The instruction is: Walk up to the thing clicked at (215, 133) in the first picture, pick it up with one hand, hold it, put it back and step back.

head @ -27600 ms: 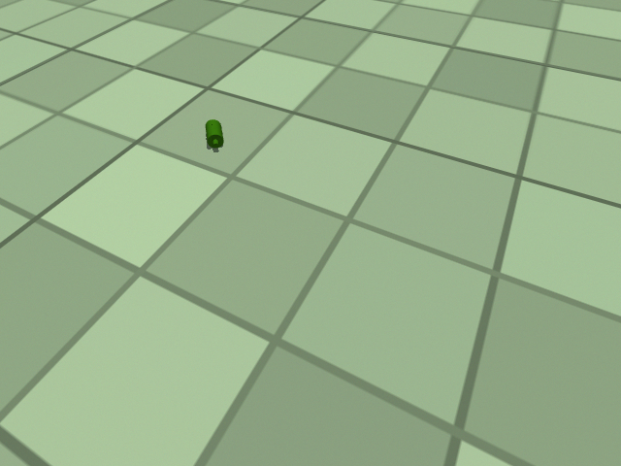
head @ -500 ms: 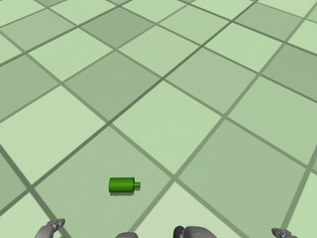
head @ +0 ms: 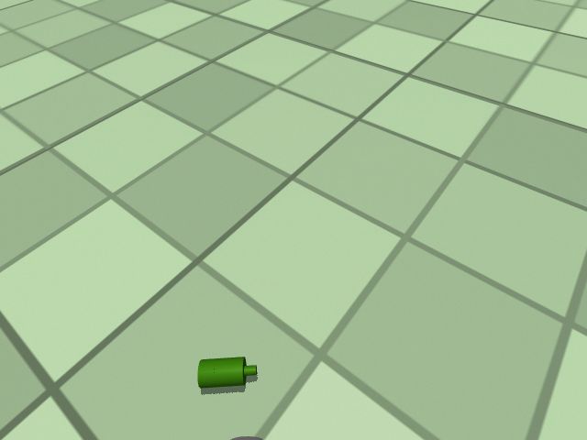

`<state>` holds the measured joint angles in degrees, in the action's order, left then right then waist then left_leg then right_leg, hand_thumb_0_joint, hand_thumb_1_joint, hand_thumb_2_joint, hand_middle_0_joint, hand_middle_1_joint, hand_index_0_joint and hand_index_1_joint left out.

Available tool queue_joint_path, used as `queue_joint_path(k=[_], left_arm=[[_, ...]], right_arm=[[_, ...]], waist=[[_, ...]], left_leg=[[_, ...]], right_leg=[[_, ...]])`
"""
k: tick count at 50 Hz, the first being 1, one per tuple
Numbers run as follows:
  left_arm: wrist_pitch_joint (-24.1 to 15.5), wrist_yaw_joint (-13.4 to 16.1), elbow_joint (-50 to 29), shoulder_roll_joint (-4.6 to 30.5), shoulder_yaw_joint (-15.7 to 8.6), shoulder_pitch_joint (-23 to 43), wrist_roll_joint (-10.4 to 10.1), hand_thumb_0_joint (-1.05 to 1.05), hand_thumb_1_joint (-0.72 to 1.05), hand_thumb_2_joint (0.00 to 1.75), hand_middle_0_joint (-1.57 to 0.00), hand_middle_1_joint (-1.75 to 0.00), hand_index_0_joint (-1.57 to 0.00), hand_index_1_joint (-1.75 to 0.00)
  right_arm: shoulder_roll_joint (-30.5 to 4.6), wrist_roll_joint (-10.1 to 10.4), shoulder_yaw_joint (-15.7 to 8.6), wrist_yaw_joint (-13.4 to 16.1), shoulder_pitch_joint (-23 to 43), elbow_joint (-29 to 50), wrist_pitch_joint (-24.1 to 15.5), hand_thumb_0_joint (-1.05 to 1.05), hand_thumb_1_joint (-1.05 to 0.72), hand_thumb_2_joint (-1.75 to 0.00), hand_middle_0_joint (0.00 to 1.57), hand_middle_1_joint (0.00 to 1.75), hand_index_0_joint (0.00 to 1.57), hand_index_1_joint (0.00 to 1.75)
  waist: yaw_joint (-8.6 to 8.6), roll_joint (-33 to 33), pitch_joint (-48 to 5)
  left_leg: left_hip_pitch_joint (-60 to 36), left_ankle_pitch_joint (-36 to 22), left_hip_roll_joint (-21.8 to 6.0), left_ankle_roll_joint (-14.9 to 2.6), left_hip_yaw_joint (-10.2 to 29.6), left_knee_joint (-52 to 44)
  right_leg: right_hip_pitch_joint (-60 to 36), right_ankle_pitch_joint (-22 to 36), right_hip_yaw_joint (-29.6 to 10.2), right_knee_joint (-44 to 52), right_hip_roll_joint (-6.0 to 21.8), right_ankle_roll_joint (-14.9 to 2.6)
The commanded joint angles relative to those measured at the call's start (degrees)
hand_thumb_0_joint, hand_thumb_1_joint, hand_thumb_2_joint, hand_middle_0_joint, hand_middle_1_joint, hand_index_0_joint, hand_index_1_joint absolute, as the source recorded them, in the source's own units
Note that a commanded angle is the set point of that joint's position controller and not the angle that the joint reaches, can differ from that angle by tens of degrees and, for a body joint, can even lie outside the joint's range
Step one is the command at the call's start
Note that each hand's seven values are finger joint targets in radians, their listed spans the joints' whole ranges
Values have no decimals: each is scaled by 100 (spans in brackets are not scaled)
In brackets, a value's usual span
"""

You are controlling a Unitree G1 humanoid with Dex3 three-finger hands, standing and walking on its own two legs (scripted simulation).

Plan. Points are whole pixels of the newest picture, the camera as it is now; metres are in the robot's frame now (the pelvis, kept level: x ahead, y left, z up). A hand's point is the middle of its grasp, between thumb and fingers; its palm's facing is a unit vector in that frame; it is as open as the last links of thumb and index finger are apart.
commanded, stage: walk up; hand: left
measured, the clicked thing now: (228, 371) +0.43 +0.25 -0.72
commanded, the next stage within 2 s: none
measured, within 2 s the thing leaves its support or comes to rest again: neither
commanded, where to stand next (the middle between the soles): +0.05 +0.03 m, yaw +2 degrees
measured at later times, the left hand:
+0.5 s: hand out of the picture +0.10 +0.30 -0.17, palm faces +0.01 -0.93 -0.36, open 7.3 cm
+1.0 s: hand out of the picture -0.02 +0.29 -0.11, palm faces +0.07 -0.90 -0.43, open 7.3 cm
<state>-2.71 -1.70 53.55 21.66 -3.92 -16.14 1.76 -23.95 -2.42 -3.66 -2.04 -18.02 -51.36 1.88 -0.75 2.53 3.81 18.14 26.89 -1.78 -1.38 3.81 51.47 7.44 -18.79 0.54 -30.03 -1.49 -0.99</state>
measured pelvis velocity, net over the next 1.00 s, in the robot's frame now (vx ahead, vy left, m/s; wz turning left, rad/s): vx -0.02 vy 0.01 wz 0.04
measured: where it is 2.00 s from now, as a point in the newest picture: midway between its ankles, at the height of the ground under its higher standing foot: outside the picture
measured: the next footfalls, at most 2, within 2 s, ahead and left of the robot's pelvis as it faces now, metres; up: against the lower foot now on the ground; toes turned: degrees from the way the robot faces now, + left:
left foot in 0.30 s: +0.17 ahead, +0.16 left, +0.00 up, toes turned +1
right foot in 0.66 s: -0.01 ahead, -0.09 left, +0.00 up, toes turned +0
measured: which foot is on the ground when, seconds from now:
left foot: up 0.00-0.28, down 0.30-0.70, up 0.72-1.00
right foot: down 0.00-0.32, up 0.34-0.64, down 0.66-1.00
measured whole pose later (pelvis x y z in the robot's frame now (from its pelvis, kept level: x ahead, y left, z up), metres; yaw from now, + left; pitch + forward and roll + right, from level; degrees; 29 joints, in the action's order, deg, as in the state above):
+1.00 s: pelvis -0.02 +0.01 +0.01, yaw +2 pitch -2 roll +2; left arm -2.1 -1.8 48.4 21.6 -4.8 -22.0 2.0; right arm -25.4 -1.2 -3.6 -1.8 -19.0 -53.5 1.2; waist 2.7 1.7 3.7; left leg 21.3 22.7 2.9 0.8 5.0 50.2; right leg 6.7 -19.0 2.1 -27.4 0.4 -2.7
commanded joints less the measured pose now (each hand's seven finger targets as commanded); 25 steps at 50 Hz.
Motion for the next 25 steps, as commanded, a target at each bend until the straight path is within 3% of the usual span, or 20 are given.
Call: queue_joint_path(k=[1, 2, 3, 5, 6, 7, 8, 10, 12, 13, 14, 15, 16, 17, 18, 19, 21, 24, 25], left_arm=[[-223, 204, -561, 1773, -446, 167, -98, 0, 90, 90, -20, -30, -20, -30], [-251, 241, -586, 1683, -411, 190, -118, 0, 90, 90, -20, -30, -20, -30], [-280, 263, -535, 1674, -389, -55, -143, 0, 90, 90, -20, -30, -20, -30], [-329, 306, -581, 1627, -369, -325, -108, 0, 90, 90, -20, -30, -20, -30], [-318, 325, -645, 1520, -331, -205, -61, 0, 90, 90, -20, -30, -20, -30], [-282, 335, -749, 1420, -284, 115, -34, 0, 90, 90, -20, -30, -20, -30], [-235, 336, -813, 1330, -235, 288, -58, 0, 90, 90, -20, -30, -20, -30], [-73, 361, -852, 1358, -181, 296, -158, 0, 90, 90, -20, -30, -20, -30], [128, 405, -932, 1383, -148, 433, -228, 0, 90, 90, -20, -30, -20, -30], [197, 427, -945, 1344, -119, 448, -271, 0, 90, 90, -20, -30, -20, -30], [220, 430, -947, 1248, -92, 325, -307, 0, 90, 90, -20, -30, -20, -30], [224, 449, -983, 1103, -64, 90, -401, 0, 90, 90, -20, -30, -20, -30], [283, 508, -904, 966, -77, -307, -482, 0, 90, 90, -20, -30, -20, -30], [374, 596, -835, 1087, -96, -494, -455, 0, 90, 90, -20, -30, -20, -30], [427, 623, -718, 1180, -76, -446, -427, 0, 90, 90, -20, -30, -20, -30], [469, 600, -696, 1349, -133, -327, -411, 0, 90, 90, -20, -30, -20, -30], [531, 530, -654, 1360, -188, -370, -376, 0, 90, 90, -20, -30, -20, -30], [597, 454, -627, 1178, -209, -475, -258, 0, 90, 90, -20, -30, -20, -30], [581, 422, -643, 1148, -213, -391, -212, 0, 90, 90, -20, -30, -20, -30]], right_arm=[[-1243, 123, -407, -68, 341, 771, -243, 0, -90, -90, 20, 30, 20, 30], [-1143, 130, -383, -100, 40, 656, -215, 0, -90, -90, 20, 30, 20, 30], [-1055, 105, -378, -120, -53, 652, -182, 0, -90, -90, 20, 30, 20, 30], [-965, 54, -382, -172, 70, 735, -118, 0, -90, -90, 20, 30, 20, 30], [-855, 93, -341, -132, 181, 690, -95, 0, -90, -90, 20, 30, 20, 30], [-706, 147, -289, -78, 180, 673, -100, 0, -90, -90, 20, 30, 20, 30], [-657, 185, -260, -32, 227, 625, -120, 0, -90, -90, 20, 30, 20, 30], [-744, 219, -241, 16, 528, 627, -133, 0, -90, -90, 20, 30, 20, 30], [-817, 188, -244, 80, 414, 559, -91, 0, -90, -90, 20, 30, 20, 30], [-861, 169, -266, 99, 292, 504, -94, 0, -90, -90, 20, 30, 20, 30], [-1097, 149, -354, 122, 180, 482, -113, 0, -90, -90, 20, 30, 20, 30], [-1495, 115, -469, 161, 66, 565, -125, 0, -90, -90, 20, 30, 20, 30], [-1582, 97, -479, 175, 149, 716, -118, 0, -90, -90, 20, 30, 20, 30], [-1624, 199, -499, 186, 229, 760, -91, 0, -90, -90, 20, 30, 20, 30], [-1551, 243, -507, 205, 466, 834, -44, 0, -90, -90, 20, 30, 20, 30], [-1337, 241, -479, 229, 759, 970, 21, 0, -90, -90, 20, 30, 20, 30], [-1132, 180, -415, 284, 1108, 1139, 78, 0, -90, -90, 20, 30, 20, 30], [-1048, 191, -376, 318, 1118, 1120, 23, 0, -90, -90, 20, 30, 20, 30], [-1062, 171, -381, 323, 1054, 1094, -7, 0, -90, -90, 20, 30, 20, 30]], waist=[[71, -512, 816], [-36, -672, 640], [-10, -877, 530], [137, -1000, 377], [157, -1070, 438], [72, -1200, 474], [85, -1347, 482], [218, -1676, 416], [89, -1597, 234], [-27, -1336, 62], [-143, -679, -213], [-229, 302, -646], [-60, 994, -1128], [-52, 979, -1409], [-29, 948, -1324], [-7, 697, -1142], [132, 562, -994], [180, 379, -975], [106, 361, -983]], left_leg=[[1998, -405, -94, 22, 797, 700], [1819, -752, 57, 68, 725, 642], [1607, -937, 82, 94, 590, 553], [1422, -1103, 66, 171, 402, 375], [1155, -1121, 128, 206, 393, 178], [723, -1159, 115, 239, 376, -299], [334, -1315, 128, 221, 161, -645], [129, -1452, 164, 200, -281, -984], [-218, -1806, 263, 84, -497, -1504], [-557, -2394, 297, -19, -583, -2025], [-994, -3792, 199, -148, -417, -2194], [-1410, -6030, -612, -562, 377, -2288], [-1916, -7436, -1495, -1155, 1662, -2343], [-1736, -7545, -1856, -1618, 1908, -2380], [-1210, -6518, -1812, -1651, 1928, -2536], [-760, -5372, -1483, -1396, 1427, -2665], [-476, -4064, -1179, -1061, 900, -2662], [-520, -2094, -1195, -1123, 1045, -2847], [-755, -1775, -1206, -1147, 1067, -2801]], right_leg=[[-367, -955, -2088, 1983, 1758, -1018], [-442, 75, -1476, 1808, 1461, -772], [-330, 1078, -1152, 1651, 1384, -661], [-272, 2351, -734, 1367, 1354, -736], [25, 3116, -469, 1223, 1361, -781], [321, 3800, -212, 1046, 1317, -784], [593, 4118, -27, 932, 1216, -727], [587, 4281, -117, 469, 1215, -692], [602, 4233, -124, -244, 1180, -604], [652, 3844, -77, -814, 1072, -486], [791, 3161, -47, -1449, 816, -298], [950, 2058, 70, -2641, 206, -38], [1387, -1629, -130, -3654, -493, 46], [1257, -2230, -494, -4429, -363, -21], [1247, -2110, -680, -4816, -214, -53], [1183, -1847, -789, -4903, -159, -80], [1380, -1362, -892, -4837, -154, -66], [1444, -1015, -777, -4177, -131, 46], [1552, -1020, -772, -3649, -87, 92]])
